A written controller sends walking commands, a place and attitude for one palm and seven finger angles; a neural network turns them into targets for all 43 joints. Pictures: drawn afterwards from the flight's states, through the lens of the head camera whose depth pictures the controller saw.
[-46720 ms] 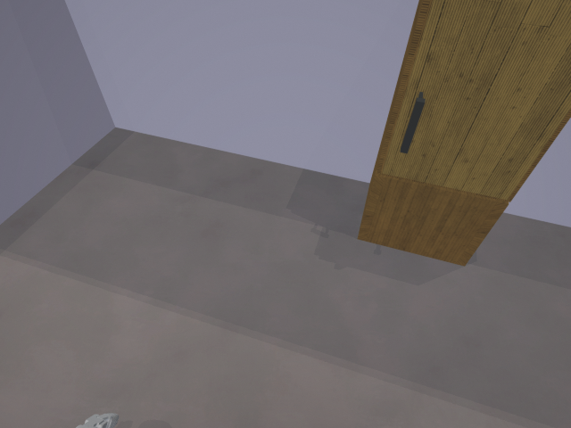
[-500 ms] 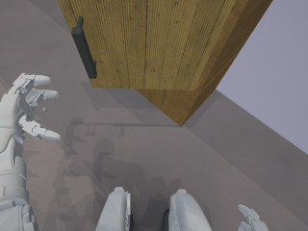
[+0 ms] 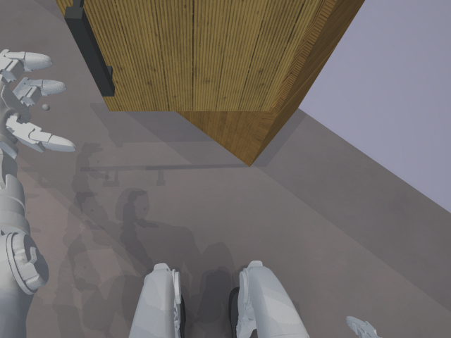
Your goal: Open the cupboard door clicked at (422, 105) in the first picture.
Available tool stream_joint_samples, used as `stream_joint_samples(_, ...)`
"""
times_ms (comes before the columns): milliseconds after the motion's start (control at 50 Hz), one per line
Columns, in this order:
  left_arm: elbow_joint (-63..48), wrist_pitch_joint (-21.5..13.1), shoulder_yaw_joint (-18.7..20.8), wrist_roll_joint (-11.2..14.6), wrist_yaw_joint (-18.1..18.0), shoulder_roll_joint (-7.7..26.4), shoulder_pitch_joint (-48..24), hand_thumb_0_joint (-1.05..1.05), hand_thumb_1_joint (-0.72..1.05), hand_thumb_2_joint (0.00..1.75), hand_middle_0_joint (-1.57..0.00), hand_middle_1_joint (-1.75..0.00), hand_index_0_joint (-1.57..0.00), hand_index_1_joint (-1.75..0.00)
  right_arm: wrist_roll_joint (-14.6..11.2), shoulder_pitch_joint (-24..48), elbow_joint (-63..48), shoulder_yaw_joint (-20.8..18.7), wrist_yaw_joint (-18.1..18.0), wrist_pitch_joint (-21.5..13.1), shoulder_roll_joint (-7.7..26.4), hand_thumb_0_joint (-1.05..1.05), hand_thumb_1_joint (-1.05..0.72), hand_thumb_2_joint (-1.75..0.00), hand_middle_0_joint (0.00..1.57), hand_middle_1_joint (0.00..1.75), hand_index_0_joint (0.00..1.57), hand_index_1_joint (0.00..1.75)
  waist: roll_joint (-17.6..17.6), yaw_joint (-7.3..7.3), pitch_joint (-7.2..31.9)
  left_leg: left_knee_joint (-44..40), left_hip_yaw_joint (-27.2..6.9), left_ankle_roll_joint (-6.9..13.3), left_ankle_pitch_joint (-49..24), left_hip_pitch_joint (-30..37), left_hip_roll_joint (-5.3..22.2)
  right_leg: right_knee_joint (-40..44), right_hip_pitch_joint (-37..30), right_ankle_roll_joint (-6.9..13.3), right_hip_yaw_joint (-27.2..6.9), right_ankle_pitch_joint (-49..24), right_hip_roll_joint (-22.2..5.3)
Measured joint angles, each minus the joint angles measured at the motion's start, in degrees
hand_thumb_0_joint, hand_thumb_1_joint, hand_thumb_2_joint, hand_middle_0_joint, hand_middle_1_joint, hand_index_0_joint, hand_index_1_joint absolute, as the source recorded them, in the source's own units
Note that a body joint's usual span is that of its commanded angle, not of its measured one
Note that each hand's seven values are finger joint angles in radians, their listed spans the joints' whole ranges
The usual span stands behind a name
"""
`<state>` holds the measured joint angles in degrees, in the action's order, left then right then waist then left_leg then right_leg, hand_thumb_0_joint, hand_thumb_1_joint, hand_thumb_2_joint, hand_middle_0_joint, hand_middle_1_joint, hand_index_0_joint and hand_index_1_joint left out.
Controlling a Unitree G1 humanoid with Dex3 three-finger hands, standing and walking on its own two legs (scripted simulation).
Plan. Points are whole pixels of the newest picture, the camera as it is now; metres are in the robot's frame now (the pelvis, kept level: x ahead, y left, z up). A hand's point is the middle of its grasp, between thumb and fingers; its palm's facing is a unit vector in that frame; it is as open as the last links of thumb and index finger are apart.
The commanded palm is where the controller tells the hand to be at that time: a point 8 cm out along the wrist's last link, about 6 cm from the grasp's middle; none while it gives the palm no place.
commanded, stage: move the hooked fingers beside the handle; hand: left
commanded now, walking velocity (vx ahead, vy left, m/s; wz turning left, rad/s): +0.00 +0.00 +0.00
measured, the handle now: (95, 49) +0.60 +0.22 +0.03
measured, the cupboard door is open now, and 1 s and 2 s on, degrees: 42 42 42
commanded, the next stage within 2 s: slide the fingers in behind the handle in 1.22 s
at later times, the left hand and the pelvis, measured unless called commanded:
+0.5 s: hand (59, 63) +0.57 +0.27 +0.03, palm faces +0.03 -1.00 -0.03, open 13.9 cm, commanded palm +0.55 +0.29 +0.03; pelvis +0.00 +0.00 -0.03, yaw -2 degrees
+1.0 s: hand (52, 77) +0.54 +0.28 +0.03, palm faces -0.01 -1.00 -0.01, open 14.0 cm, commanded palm +0.55 +0.29 +0.03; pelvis +0.01 +0.01 -0.01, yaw -2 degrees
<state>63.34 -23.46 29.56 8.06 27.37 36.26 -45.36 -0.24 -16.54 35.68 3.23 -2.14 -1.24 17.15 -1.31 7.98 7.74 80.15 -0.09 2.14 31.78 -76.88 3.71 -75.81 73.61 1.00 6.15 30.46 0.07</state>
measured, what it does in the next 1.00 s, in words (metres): stands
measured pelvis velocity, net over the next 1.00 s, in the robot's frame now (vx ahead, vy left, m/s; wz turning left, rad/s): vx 0.01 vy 0.01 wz -0.03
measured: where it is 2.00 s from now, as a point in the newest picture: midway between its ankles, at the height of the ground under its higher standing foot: (208, 335)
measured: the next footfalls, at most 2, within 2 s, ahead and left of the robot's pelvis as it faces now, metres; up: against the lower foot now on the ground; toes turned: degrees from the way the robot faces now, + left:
none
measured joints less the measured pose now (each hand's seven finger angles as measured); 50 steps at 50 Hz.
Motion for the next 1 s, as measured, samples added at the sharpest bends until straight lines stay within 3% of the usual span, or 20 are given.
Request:
stream_joint_samples(160, 3.1, -0.1, 1.2, -2.5, -1.5, 4.7, -6.9, -0.02, -0.50, 0.30, -0.30, -1.20, -0.30, -1.20, 0.7, -0.4, -0.4, 1.0, 0.2, 1.3, 0.2, 0.01, -0.90, -0.90, 0.20, 0.30, 0.20, 0.30, -0.3, 2.40, -0.7, 2.5, -0.6, 0.1, 0.3, -4.2, 0.4, -1.8, 3.8, 0.0, 0.5, 0.0, 0.3)
stream_joint_samples(320, 6.8, 3.2, 1.0, -4.6, -1.5, 8.9, -13.1, -0.02, -0.50, 0.30, -0.30, -1.20, -0.30, -1.20, 0.9, -1.6, -1.2, 2.2, 0.3, 3.0, 0.4, 0.01, -0.90, -0.90, 0.20, 0.30, 0.20, 0.30, -0.7, 4.15, -1.4, 3.9, -1.0, 0.3, 0.5, -7.5, 0.6, -2.7, 6.8, -0.1, 0.8, -0.1, 0.5)
stream_joint_samples(520, 7.3, 5.0, 2.5, -7.3, -2.5, 13.7, -19.3, -0.02, -0.50, 0.30, -0.30, -1.20, -0.30, -1.20, 1.7, -2.6, -2.0, 3.3, 0.8, 4.5, -0.1, 0.01, -0.90, -0.90, 0.20, 0.30, 0.20, 0.30, -1.0, 6.74, -1.9, 5.9, -1.7, 0.3, 1.2, -11.3, 1.1, -3.8, 10.2, -0.1, 1.4, 0.1, 1.0)
stream_joint_samples(660, 3.4, 7.1, 5.1, -6.2, -0.7, 12.7, -13.0, -0.02, -0.49, 0.30, -0.30, -1.20, -0.30, -1.20, 1.5, -3.8, -3.0, 3.3, 1.6, 6.1, -0.8, 0.01, -0.90, -0.90, 0.20, 0.30, 0.20, 0.30, -1.1, 5.59, -2.4, 4.5, -0.9, 0.6, 1.4, -9.6, 1.6, -2.3, 8.8, -0.5, 0.6, -0.2, 1.6)
stream_joint_samples(760, 0.1, 5.5, 6.5, -4.9, -1.0, 10.5, -10.5, -0.02, -0.49, 0.30, -0.30, -1.20, -0.30, -1.20, 1.4, -3.5, -1.8, 3.0, 2.3, 5.8, -1.5, 0.01, -0.90, -0.90, 0.20, 0.30, 0.21, 0.30, -0.5, 4.49, -1.7, 3.1, -1.1, 0.4, 1.2, -7.8, 1.5, -0.7, 6.9, -0.5, 0.8, -0.4, 1.6)
stream_joint_samples(920, 4.3, 6.2, -0.5, -4.3, -0.4, 9.7, -12.3, -0.02, -0.50, 0.30, -0.30, -1.20, -0.30, -1.20, 1.3, -2.3, -1.7, 2.3, 1.8, 5.4, -0.7, 0.00, -0.90, -0.90, 0.20, 0.30, 0.21, 0.30, -0.4, 3.91, -0.6, 2.1, -2.0, 0.5, 1.0, -5.6, 0.7, 0.8, 3.9, -0.6, 1.7, -0.3, 1.0)
stream_joint_samples(1000, 4.6, 5.0, -0.7, -4.4, -1.3, 7.7, -11.8, -0.01, -0.50, 0.30, -0.30, -1.20, -0.30, -1.20, 1.5, -1.5, -2.3, 1.9, 1.5, 5.1, 0.0, 0.00, -0.90, -0.90, 0.20, 0.30, 0.20, 0.30, -0.3, 4.19, -0.2, 2.4, -1.9, 0.6, 1.1, -5.8, 0.6, 0.4, 4.1, -0.7, 1.5, -0.2, 0.9)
